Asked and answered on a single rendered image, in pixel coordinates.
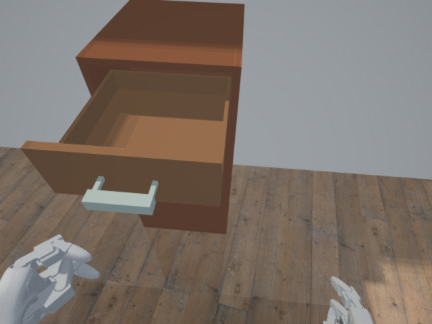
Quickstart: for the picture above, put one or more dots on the drawer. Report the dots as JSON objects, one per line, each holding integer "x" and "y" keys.
{"x": 143, "y": 126}

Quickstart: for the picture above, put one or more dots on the cabinet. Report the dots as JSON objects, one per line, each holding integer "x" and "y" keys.
{"x": 178, "y": 37}

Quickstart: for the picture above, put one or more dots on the robot left hand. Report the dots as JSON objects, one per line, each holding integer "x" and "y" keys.
{"x": 21, "y": 285}

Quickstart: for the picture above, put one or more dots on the robot right hand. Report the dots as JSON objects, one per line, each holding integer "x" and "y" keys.
{"x": 356, "y": 313}

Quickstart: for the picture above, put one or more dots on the handle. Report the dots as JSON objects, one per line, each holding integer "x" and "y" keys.
{"x": 121, "y": 202}

